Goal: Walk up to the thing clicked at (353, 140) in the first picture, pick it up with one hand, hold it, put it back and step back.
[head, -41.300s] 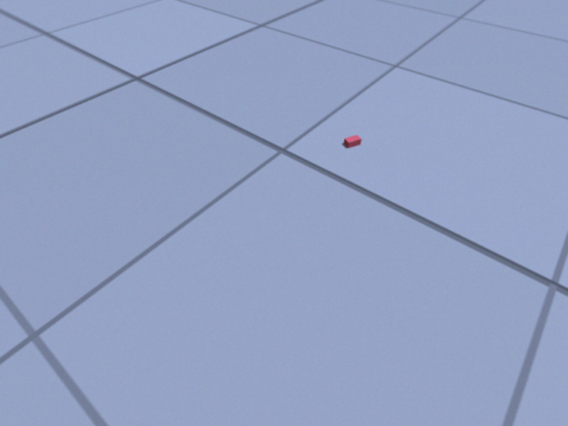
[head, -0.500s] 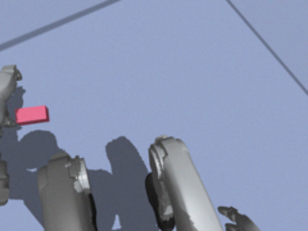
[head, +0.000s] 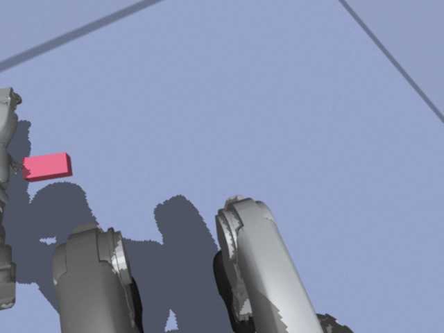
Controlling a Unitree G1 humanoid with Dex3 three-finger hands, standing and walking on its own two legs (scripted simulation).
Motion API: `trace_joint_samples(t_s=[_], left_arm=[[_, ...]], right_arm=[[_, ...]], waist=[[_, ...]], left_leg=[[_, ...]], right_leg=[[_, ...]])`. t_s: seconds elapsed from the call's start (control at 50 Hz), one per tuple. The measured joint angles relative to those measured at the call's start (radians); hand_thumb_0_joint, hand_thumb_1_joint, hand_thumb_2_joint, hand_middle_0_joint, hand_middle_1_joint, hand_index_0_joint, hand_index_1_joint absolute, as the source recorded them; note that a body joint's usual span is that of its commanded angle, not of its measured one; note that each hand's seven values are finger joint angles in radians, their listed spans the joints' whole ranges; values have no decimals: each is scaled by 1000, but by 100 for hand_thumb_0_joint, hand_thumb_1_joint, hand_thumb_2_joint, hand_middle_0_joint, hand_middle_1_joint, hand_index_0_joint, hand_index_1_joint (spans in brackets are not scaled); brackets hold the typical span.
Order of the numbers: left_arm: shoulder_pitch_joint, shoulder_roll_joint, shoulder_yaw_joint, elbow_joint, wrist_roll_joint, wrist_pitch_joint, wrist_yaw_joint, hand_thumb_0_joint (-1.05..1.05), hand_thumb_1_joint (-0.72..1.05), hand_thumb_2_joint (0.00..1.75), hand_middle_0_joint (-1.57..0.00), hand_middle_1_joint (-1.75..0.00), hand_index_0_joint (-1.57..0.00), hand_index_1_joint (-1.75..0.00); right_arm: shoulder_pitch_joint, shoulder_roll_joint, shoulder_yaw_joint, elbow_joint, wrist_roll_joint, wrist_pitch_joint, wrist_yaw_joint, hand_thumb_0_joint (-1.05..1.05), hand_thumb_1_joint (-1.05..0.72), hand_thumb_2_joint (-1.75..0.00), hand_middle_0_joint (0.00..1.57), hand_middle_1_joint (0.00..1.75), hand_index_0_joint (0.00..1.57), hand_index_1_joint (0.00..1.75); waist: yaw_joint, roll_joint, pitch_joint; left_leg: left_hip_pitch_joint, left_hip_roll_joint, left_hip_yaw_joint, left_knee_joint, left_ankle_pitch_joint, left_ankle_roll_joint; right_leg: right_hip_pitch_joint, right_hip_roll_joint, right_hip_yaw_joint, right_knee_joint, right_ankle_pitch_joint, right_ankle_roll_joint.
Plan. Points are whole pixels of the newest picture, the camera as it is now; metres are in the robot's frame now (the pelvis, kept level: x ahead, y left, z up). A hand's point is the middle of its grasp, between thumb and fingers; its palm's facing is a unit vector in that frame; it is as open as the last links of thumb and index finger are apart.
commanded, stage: home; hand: left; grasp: from above
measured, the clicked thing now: (48, 167) +0.48 +0.30 -0.32
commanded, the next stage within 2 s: none
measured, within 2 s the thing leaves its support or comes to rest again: neither
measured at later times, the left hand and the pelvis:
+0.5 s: hand out of the picture +0.28 +0.27 +0.07, palm faces -0.13 -0.77 -0.62, open 7.5 cm; pelvis +0.00 +0.00 +0.18, yaw +7 degrees
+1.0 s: hand out of the picture +0.22 +0.23 +0.29, palm faces +0.24 -0.95 -0.21, open 7.4 cm; pelvis +0.07 +0.01 +0.35, yaw +11 degrees
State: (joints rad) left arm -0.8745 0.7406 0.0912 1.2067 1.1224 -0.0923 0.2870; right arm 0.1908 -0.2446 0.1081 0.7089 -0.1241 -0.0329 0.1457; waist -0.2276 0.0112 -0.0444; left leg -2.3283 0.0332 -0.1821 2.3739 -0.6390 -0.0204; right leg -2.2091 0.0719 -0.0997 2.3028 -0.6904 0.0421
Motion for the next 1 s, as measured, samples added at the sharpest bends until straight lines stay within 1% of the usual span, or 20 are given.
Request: trace_joint_samples(t_s=[0.06, 0.16, 0.2, 0.28, 0.34, 0.42, 0.54, 0.66, 0.74, 0.82, 0.92, 1.0], left_arm=[[98, -55, -9, -155, -87, 23, -71, 0, 4, 81, -23, -55, -22, -56], [267, -131, -31, -384, -269, 65, -169, 0, 36, 79, -21, -41, -20, -41], [336, -156, -41, -463, -340, 84, -200, 0, 49, 81, -21, -37, -20, -38], [459, -201, -57, -585, -460, 120, -239, 0, 68, 84, -21, -33, -21, -34], [538, -233, -65, -662, -537, 146, -252, 0, 77, 86, -21, -32, -21, -32], [637, -275, -68, -756, -635, 189, -256, 1, 84, 88, -21, -31, -21, -31], [782, -341, -69, -885, -790, 276, -247, 1, 88, 89, -21, -31, -21, -31], [920, -391, -66, -997, -958, 364, -231, 1, 89, 89, -21, -30, -21, -31], [1006, -421, -63, -1059, -1042, 411, -218, 1, 89, 90, -21, -30, -21, -31], [1081, -452, -52, -1109, -1104, 456, -209, 1, 90, 90, -21, -30, -20, -30], [1179, -486, -40, -1185, -1164, 504, -207, 1, 90, 90, -20, -30, -20, -30], [1266, -508, -39, -1261, -1192, 532, -213, 1, 90, 90, -20, -30, -20, -30]], right_arm=[[10, 5, -37, -13, 32, 22, -1, 1, -90, -89, 20, 29, 20, 30], [-4, -9, -82, -35, 73, 50, -20, 1, -90, -89, 20, 29, 20, 30], [-17, -19, -97, -46, 87, 55, -32, 1, -91, -89, 20, 29, 20, 30], [-52, -35, -120, -69, 110, 52, -56, 1, -91, -89, 20, 29, 20, 30], [-80, -43, -127, -87, 123, 40, -76, 1, -91, -90, 20, 29, 20, 30], [-114, -41, -127, -110, 137, 16, -104, 1, -91, -90, 20, 29, 20, 30], [-136, -12, -107, -135, 150, -20, -147, 1, -91, -90, 20, 29, 20, 30], [-109, 26, -77, -152, 160, -51, -186, 1, -91, -90, 20, 29, 20, 30], [-65, 44, -61, -153, 163, -71, -215, 1, -91, -90, 20, 29, 20, 30], [-10, 50, -48, -150, 164, -89, -250, 1, -91, -90, 21, 29, 20, 30], [57, 47, -43, -153, 163, -114, -292, 2, -90, -90, 21, 30, 20, 30], [101, 40, -50, -164, 158, -132, -317, 2, -90, -90, 21, 30, 20, 30]], waist=[[39, 16, -35], [103, 27, -93], [124, 27, -112], [155, 19, -136], [172, 13, -144], [183, 8, -149], [187, 11, -154], [181, 17, -151], [174, 21, -146], [168, 23, -143], [159, 26, -139], [157, 32, -141]], left_leg=[[50, 2, 16, -58, -6, 1], [155, 7, 41, -179, -2, 8], [201, 8, 49, -228, 3, 9], [302, 8, 63, -321, 13, 11], [379, 5, 70, -388, 24, 11], [484, 1, 77, -475, 37, 10], [651, -3, 84, -611, 57, 9], [838, -2, 90, -762, 75, 7], [975, -3, 92, -875, 91, 6], [1115, -2, 94, -992, 109, 5], [1283, -1, 99, -1133, 134, 6], [1405, 1, 105, -1234, 153, 8]], right_leg=[[46, -6, 11, -51, -7, -4], [143, -13, 26, -164, -2, -8], [187, -16, 31, -210, 3, -9], [284, -23, 39, -300, 14, -11], [361, -29, 42, -364, 22, -14], [465, -37, 45, -448, 34, -16], [630, -46, 46, -582, 54, -20], [815, -49, 47, -736, 77, -24], [953, -52, 45, -853, 96, -25], [1094, -53, 45, -976, 118, -27], [1264, -54, 46, -1125, 150, -28], [1387, -54, 49, -1234, 176, -28]])
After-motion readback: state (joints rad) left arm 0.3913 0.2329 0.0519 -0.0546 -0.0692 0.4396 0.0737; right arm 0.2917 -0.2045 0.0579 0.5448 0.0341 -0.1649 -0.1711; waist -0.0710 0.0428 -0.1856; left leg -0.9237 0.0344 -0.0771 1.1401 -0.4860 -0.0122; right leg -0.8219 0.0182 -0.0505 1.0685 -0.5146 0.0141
